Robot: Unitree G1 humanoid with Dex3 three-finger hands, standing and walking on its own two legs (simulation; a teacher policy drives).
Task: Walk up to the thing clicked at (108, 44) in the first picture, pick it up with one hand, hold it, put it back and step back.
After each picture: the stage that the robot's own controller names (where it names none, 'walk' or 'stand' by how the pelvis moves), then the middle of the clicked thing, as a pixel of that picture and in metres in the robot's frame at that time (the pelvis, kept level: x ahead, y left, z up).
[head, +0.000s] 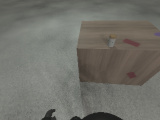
stand; (111, 40) +0.79 -0.16 +0.03
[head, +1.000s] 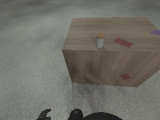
walk; (100, 40) +0.69 -0.01 +0.06
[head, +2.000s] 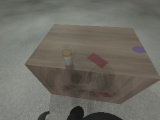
stand; (67, 57) +0.45 +0.24 +0.05
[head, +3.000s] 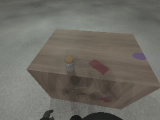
stand; (69, 63) +0.43 +0.20 +0.02
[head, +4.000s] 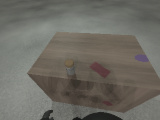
stand; (70, 67) +0.41 +0.19 +0.02
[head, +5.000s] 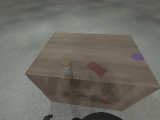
stand; (67, 67) +0.42 +0.22 +0.02
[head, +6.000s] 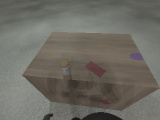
stand; (65, 67) +0.40 +0.23 +0.02
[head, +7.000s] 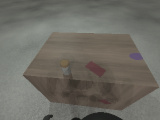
stand; (65, 67) +0.41 +0.23 +0.02
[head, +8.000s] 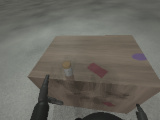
rise first; (67, 68) +0.40 +0.24 +0.03
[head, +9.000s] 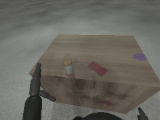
go down; (68, 66) +0.42 +0.24 +0.03
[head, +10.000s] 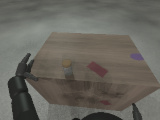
go down; (67, 67) +0.40 +0.21 +0.04
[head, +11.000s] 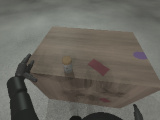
close in; (67, 64) +0.41 +0.21 +0.04
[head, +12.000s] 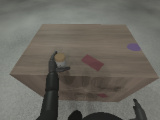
close; (61, 62) +0.41 +0.23 +0.07
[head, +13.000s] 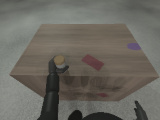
lift; (61, 64) +0.39 +0.22 +0.07
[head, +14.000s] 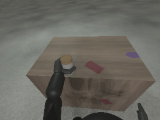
lift; (67, 65) +0.33 +0.17 +0.17
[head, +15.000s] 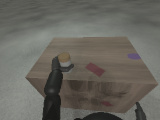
hold; (65, 63) +0.33 +0.19 +0.18
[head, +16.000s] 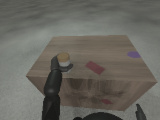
hold; (65, 63) +0.34 +0.19 +0.17
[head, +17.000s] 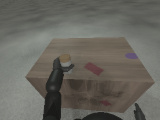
hold; (66, 64) +0.35 +0.19 +0.16
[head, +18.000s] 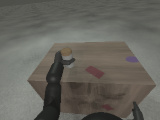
crouch; (67, 58) +0.37 +0.18 +0.21
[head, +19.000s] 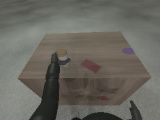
lower; (63, 58) +0.43 +0.21 +0.12
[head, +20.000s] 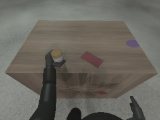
lower; (58, 58) +0.43 +0.23 +0.08
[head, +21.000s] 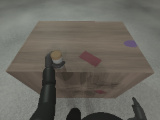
lower; (58, 60) +0.42 +0.24 +0.07
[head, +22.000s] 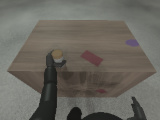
lower; (59, 59) +0.43 +0.23 +0.08
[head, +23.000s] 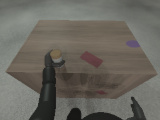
lower; (57, 59) +0.43 +0.24 +0.08
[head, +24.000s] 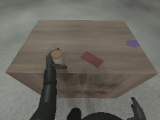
open; (58, 59) +0.42 +0.23 +0.08
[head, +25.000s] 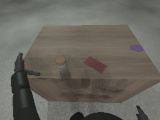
sink last; (62, 65) +0.39 +0.22 +0.06
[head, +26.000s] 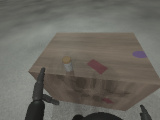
stand; (67, 64) +0.43 +0.25 +0.03
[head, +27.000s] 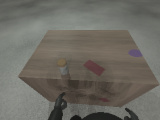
stand; (63, 67) +0.40 +0.24 +0.03
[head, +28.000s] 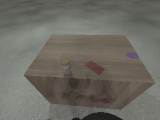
stand; (66, 66) +0.43 +0.23 +0.02
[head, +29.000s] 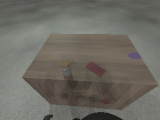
stand; (66, 68) +0.41 +0.22 +0.02
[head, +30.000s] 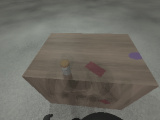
stand; (65, 67) +0.41 +0.23 +0.02
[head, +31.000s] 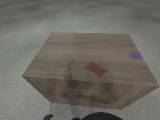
stand; (65, 67) +0.41 +0.23 +0.02
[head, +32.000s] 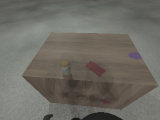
stand; (65, 67) +0.41 +0.23 +0.02
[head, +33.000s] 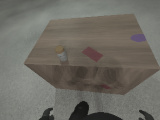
walk; (61, 53) +0.48 +0.28 +0.04
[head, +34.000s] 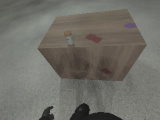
walk; (69, 37) +0.72 +0.27 +0.04
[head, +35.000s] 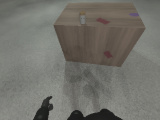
stand; (82, 17) +1.03 +0.18 +0.05
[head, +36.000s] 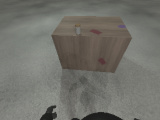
stand; (78, 29) +1.04 +0.22 +0.02
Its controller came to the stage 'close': yes
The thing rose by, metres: 0.23
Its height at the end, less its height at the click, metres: +0.00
